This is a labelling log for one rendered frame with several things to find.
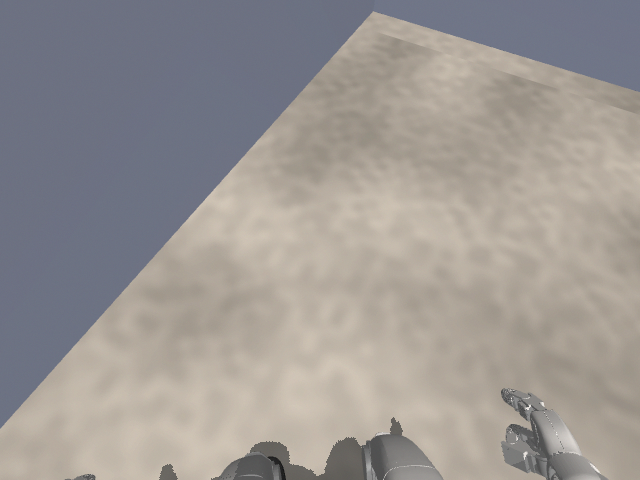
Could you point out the left robot foot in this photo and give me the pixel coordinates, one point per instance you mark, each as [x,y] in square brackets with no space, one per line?
[277,461]

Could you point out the right robot hand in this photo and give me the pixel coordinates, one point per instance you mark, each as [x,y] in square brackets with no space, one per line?
[529,450]

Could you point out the right robot arm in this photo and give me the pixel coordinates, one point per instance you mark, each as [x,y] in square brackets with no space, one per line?
[570,466]

